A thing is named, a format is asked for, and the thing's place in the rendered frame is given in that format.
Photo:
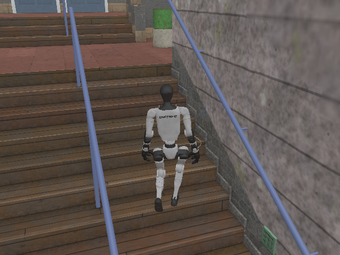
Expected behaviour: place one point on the stairs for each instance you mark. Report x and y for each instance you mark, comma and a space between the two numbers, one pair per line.
51, 31
47, 196

